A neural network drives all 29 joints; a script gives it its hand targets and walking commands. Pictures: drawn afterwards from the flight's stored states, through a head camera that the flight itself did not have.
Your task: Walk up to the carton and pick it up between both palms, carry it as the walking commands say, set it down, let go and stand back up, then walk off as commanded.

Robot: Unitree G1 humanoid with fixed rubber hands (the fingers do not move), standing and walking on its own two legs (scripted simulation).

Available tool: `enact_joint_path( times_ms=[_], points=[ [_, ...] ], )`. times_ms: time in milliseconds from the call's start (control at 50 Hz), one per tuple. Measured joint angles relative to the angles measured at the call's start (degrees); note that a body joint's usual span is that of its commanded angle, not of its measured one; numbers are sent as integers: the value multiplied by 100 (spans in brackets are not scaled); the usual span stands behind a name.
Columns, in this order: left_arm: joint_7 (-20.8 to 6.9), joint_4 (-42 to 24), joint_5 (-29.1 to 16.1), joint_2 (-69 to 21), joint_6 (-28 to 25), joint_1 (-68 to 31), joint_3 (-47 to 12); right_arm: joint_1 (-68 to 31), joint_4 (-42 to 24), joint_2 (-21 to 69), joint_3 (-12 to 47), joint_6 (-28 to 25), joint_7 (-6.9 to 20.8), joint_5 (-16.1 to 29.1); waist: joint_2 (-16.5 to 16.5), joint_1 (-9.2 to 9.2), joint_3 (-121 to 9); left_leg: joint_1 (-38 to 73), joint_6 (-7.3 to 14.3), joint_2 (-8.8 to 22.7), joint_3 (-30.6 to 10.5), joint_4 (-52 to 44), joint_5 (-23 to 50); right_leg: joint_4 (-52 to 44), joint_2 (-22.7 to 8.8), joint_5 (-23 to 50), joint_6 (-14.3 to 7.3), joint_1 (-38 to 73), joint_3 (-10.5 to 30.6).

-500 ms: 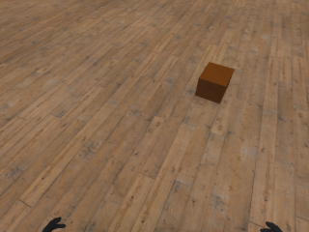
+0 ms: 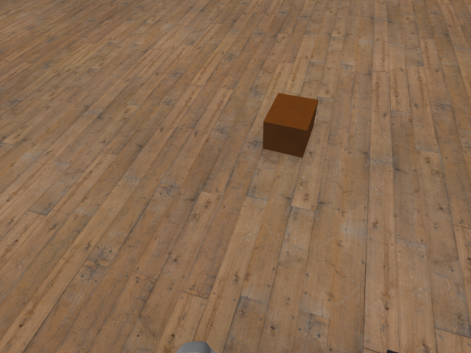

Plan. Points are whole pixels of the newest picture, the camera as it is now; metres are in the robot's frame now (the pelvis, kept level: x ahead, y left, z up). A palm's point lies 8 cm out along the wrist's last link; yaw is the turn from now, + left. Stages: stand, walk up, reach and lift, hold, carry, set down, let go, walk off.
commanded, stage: walk up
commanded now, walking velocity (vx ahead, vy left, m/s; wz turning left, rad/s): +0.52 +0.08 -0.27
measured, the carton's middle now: (290, 124) +1.44 -0.17 -0.66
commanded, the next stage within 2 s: none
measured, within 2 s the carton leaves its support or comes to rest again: neither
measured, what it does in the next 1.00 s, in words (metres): walks ahead: left foot, then right foot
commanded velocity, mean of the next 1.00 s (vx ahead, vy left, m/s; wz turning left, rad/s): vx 0.50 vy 0.00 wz -0.08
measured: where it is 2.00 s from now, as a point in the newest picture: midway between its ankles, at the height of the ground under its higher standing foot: (277, 206)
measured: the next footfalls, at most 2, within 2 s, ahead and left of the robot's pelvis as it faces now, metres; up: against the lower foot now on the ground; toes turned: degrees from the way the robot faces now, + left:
left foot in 0.30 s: +0.36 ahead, +0.14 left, +0.00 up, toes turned +3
right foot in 0.84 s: +0.58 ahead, -0.16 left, +0.00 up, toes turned -13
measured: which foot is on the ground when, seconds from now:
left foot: up 0.00-0.28, down 0.30-0.86, up 0.88-1.00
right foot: down 0.00-0.30, up 0.32-0.82, down 0.84-1.00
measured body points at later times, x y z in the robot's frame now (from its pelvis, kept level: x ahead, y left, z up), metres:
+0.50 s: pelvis +0.27 +0.05 +0.01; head +0.31 +0.07 +0.46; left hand +0.36 +0.31 -0.14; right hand +0.28 -0.23 -0.11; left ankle +0.32 +0.13 -0.73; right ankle +0.21 -0.10 -0.63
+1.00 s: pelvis +0.51 -0.06 +0.01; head +0.54 -0.09 +0.46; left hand +0.61 +0.19 -0.11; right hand +0.49 -0.30 -0.15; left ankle +0.46 +0.11 -0.63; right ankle +0.54 -0.15 -0.73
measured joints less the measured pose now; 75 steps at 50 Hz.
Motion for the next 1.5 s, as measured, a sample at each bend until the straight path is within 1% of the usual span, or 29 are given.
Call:
enact_joint_path(
  times_ms=[80,140,200,260,300,320,340,380,400,440,480,600,680,760,820,840,860,900,940,980,1100,1220,1260,1320,1360,1380,1420,1460,1500],
  points=[
    [56,120,-37,-98,-128,471,-1,-468,-268,231,42,48,107,39,-75,196,35,-570,-157,-128,193,-780,714,-1023,-5,150,41,720,193],
    [101,153,-50,-136,-172,681,31,-825,-407,323,77,88,150,79,-151,307,103,-773,-196,-218,270,-1655,1189,-1521,-78,186,101,1149,329],
    [135,185,-50,-143,-163,790,56,-1145,-513,380,97,101,180,112,-206,380,157,-838,-166,-291,340,-2408,1455,-1797,-151,53,206,1521,413],
    [168,241,-57,-93,-139,808,73,-1353,-588,437,115,55,175,129,-309,374,188,-661,-47,-405,477,-3077,1387,-1777,-262,-279,356,1811,450],
    [180,277,-87,-52,-119,811,80,-1357,-592,428,121,-41,135,96,-333,305,180,-287,84,-466,606,-3498,1281,-1134,-317,-725,385,1762,464],
    [187,311,-93,-32,-99,753,79,-1309,-564,421,99,-126,87,42,-351,230,200,-228,227,-478,640,-3442,1580,-317,-349,-971,284,1501,489],
    [197,331,-99,-7,-75,596,88,-1203,-517,421,87,-198,29,18,-404,156,241,-287,341,-492,658,-3140,1506,767,-319,-1065,156,1069,640],
    [192,287,-81,29,-75,225,123,-823,-354,382,79,-244,-39,63,-468,46,294,-117,440,-501,670,-2988,1127,2535,-161,-828,-63,198,855],
    [178,245,-66,47,-88,37,136,-592,-236,354,64,-246,-59,81,-488,-17,301,65,448,-516,665,-3106,1024,3020,-129,-567,-122,-161,853],
    [136,157,-26,77,-81,-324,157,-124,-2,312,20,-261,-93,106,-518,-161,303,469,410,-551,645,-3474,1016,3420,-164,-71,-135,-763,752],
    [78,89,13,96,-11,-646,172,321,188,301,-7,-292,-127,130,-527,-308,304,837,396,-560,599,-3799,1011,3451,-216,272,-56,-1247,638],
    [-150,-31,72,63,286,-1344,145,1363,532,460,-47,-314,-256,154,-559,-584,299,1680,250,-436,465,-4345,823,2920,-324,1259,215,-2191,492],
    [-240,-73,13,-97,322,-1602,83,1662,570,611,-47,-330,-266,135,-542,-706,292,2253,97,-329,497,-4739,693,1757,-371,1720,289,-2207,420],
    [-240,-151,-47,-279,221,-1839,36,1717,611,724,-27,-331,-245,98,-440,-841,231,2696,-62,-263,558,-4979,468,410,-336,1385,263,-1747,131],
    [-177,-229,-26,-325,96,-1964,20,1733,689,773,-16,-312,-274,112,-334,-910,101,2771,-241,-159,551,-4765,90,-282,-170,1045,143,-1306,-127],
    [-140,-242,-4,-308,20,-1989,18,1766,718,793,-4,-300,-278,111,-333,-906,42,2651,-249,-124,520,-4395,-149,-517,-131,976,45,-1090,-200],
    [-87,-219,44,-304,-75,-2014,44,1731,751,797,18,-283,-281,97,-292,-847,30,2365,-169,-34,471,-3690,-407,-506,-86,1282,-56,-1073,-233],
    [2,-156,78,-306,-181,-1882,57,1482,740,767,52,-231,-282,105,-192,-699,66,1521,40,-74,52,-1760,-607,-106,-35,1073,-188,-1130,-253],
    [45,-33,58,-269,-210,-1529,51,1212,683,698,18,-211,-260,106,-149,-564,65,816,111,-190,-117,-474,-264,-196,-45,815,-213,-849,-235],
    [73,136,20,-234,-224,-1122,77,936,587,607,-43,-163,-213,77,-106,-411,71,310,94,-155,-73,-59,246,-508,-43,783,-157,-467,-207],
    [124,514,-45,-247,-304,34,62,250,234,371,-149,93,-54,40,-66,-77,96,-703,-31,-41,26,-429,1219,-1143,-83,623,-113,424,-114],
    [173,725,-48,-437,-285,678,29,-360,26,338,-111,163,63,92,-97,133,164,-928,-173,-102,171,-1823,1849,-1676,-176,420,73,1201,-81],
    [184,772,-43,-489,-276,753,17,-583,-33,389,-72,142,88,118,-116,183,185,-821,-162,-149,273,-2420,1899,-1819,-197,327,153,1425,-93],
    [194,852,-68,-471,-236,794,14,-871,-145,525,14,57,76,134,-198,197,190,-509,-77,-212,449,-3093,1547,-1849,-199,59,284,1703,-153],
    [203,910,-104,-421,-198,823,21,-972,-176,584,53,-63,24,102,-267,191,162,-112,-6,-258,583,-3438,1280,-1414,-226,-352,359,1704,-140],
    [207,935,-113,-409,-177,835,21,-982,-169,578,49,-149,-17,61,-264,163,137,65,72,-269,590,-3537,1313,-832,-249,-652,325,1528,-111],
    [215,915,-106,-328,-116,557,49,-902,-108,617,36,-243,-108,19,-410,76,220,-31,275,-320,616,-3050,1141,1118,-250,-958,152,730,276],
    [195,804,-68,-220,-65,205,132,-592,17,617,45,-255,-188,68,-487,15,262,187,322,-291,621,-3081,931,2647,-91,-744,46,-75,535],
    [159,666,-36,-101,-24,-149,177,-202,216,608,14,-260,-237,114,-545,-90,272,525,252,-277,596,-3422,962,3260,-86,-298,35,-683,538]
  ],
)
